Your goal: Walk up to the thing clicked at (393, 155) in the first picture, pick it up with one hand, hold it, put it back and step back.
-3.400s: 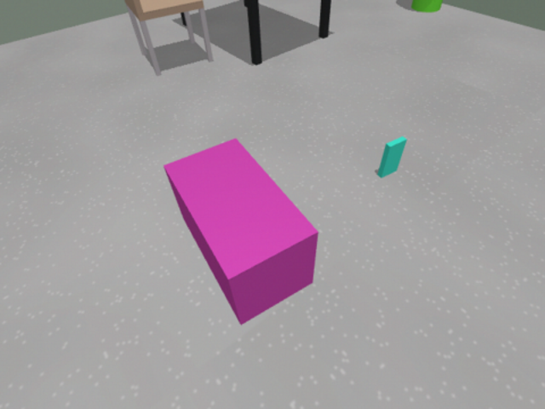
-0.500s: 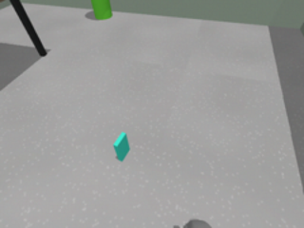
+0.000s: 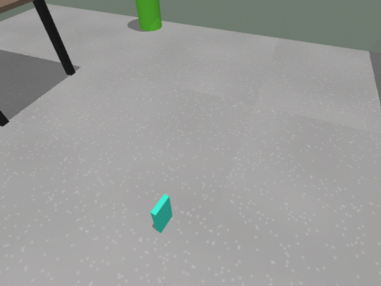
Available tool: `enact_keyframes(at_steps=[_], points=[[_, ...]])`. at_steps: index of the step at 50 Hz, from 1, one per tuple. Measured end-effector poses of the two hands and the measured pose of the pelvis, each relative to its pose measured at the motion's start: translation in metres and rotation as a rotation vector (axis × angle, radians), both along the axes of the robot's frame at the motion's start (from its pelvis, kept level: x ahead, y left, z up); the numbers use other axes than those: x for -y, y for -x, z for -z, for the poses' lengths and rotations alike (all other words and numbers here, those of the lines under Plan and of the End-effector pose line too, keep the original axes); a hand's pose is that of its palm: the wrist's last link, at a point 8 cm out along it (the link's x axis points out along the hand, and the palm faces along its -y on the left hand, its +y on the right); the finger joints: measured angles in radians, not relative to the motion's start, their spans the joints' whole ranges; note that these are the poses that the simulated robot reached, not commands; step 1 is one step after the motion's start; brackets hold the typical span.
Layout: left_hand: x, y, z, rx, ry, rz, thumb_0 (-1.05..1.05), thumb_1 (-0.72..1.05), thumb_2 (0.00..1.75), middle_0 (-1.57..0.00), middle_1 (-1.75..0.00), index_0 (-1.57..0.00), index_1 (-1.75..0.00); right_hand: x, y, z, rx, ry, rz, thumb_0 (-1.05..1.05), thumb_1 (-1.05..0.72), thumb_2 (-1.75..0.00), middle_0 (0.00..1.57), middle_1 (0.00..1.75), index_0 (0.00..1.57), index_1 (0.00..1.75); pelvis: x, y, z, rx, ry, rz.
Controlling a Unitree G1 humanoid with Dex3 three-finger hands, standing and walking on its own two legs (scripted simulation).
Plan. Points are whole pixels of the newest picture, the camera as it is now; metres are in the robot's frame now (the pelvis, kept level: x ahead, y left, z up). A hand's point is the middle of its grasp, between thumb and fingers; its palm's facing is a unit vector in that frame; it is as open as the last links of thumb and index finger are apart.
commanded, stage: walk up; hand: left
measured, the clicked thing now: (162, 214) +0.57 +0.20 -0.64
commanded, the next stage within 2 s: stand in 1.98 s
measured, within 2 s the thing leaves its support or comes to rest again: neither
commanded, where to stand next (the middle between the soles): +0.23 +0.00 m, yaw +0 degrees
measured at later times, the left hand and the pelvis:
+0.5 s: hand (96, 255) +0.22 +0.26 -0.11, palm faces -0.04 -0.89 -0.45, open 7.4 cm; pelvis +0.14 -0.01 +0.01, yaw +0 degrees
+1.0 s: hand (98, 250) +0.24 +0.27 -0.14, palm faces -0.01 -0.94 -0.34, open 7.4 cm; pelvis +0.18 +0.01 +0.02, yaw +0 degrees
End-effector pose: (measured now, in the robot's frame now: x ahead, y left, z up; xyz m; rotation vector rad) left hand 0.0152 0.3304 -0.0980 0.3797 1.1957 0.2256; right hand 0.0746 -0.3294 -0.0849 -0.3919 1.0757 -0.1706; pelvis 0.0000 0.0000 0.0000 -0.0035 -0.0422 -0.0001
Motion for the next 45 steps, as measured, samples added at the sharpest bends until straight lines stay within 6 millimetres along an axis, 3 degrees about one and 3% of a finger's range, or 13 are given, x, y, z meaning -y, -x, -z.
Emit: enact_keyframes(at_steps=[4, 10, 15, 19, 25, 29, 36, 45], points=[[-0.003, -0.039, 0.005, -0.019, 0.015, 0.02, 0.01, 0.9, 0.9, -0.21, -0.3, -0.2, -0.3, -0.009, -0.015, -0.008, 0.021, 0.008, 0.041, 0.0, -0.91, -0.9, 0.2, 0.3, 0.2, 0.3, -0.007, -0.024, -0.004, 0.006, -0.001, 0.004], [0.005, -0.103, -0.005, 0.024, 0.04, 0.068, 0.0, 0.9, 0.9, -0.2, -0.3, -0.2, -0.3, -0.012, -0.022, -0.012, -0.037, 0.001, 0.066, 0.0, -0.91, -0.9, 0.2, 0.3, 0.21, 0.3, -0.006, -0.059, -0.014, 0.005, -0.013, 0.014], [0.016, -0.151, -0.016, 0.057, 0.016, 0.099, 0.0, 0.9, 0.9, -0.2, -0.3, -0.2, -0.3, -0.001, -0.034, 0.004, -0.09, -0.027, 0.091, 0.0, -0.9, -0.9, 0.2, 0.3, 0.21, 0.3, 0.004, -0.091, -0.011, 0.002, -0.014, 0.016], [0.023, -0.18, -0.016, 0.102, -0.038, 0.088, 0.0, 0.9, 0.9, -0.21, -0.3, -0.2, -0.3, 0.008, -0.058, 0.027, -0.122, -0.039, 0.099, 0.01, -0.91, -0.9, 0.2, 0.3, 0.21, 0.3, 0.016, -0.116, 0.001, 0.005, 0.0, 0.014], [0.027, -0.197, -0.026, 0.105, -0.046, 0.066, 0.0, 0.9, 0.9, -0.21, -0.3, -0.2, -0.3, -0.001, -0.107, 0.031, -0.122, -0.059, 0.061, 0.01, -0.91, -0.9, 0.2, 0.3, 0.2, 0.3, 0.014, -0.136, -0.006, 0.001, -0.002, 0.007], [0.019, -0.203, -0.02, 0.082, -0.045, 0.056, 0.0, 0.9, 0.9, -0.21, -0.3, -0.2, -0.3, -0.01, -0.132, 0.03, -0.104, -0.053, 0.052, 0.01, -0.91, -0.9, 0.2, 0.3, 0.2, 0.3, 0.006, -0.148, -0.004, -0.002, -0.005, 0.01], [0.006, -0.217, 0.008, 0.04, 0.005, 0.01, 0.0, 0.9, 0.9, -0.21, -0.3, -0.2, -0.3, -0.028, -0.158, 0.026, -0.08, -0.023, 0.062, 0.0, -0.91, -0.9, 0.2, 0.3, 0.2, 0.3, -0.011, -0.16, 0.003, 0.007, 0.005, 0.009], [0.012, -0.219, 0.014, -0.029, 0.062, -0.016, 0.0, 0.9, 0.9, -0.21, -0.3, -0.2, -0.3, -0.048, -0.196, 0.012, -0.078, -0.045, 0.034, 0.01, -0.91, -0.9, 0.2, 0.3, 0.2, 0.3, -0.015, -0.176, -0.01, -0.008, 0.019, 0.0]])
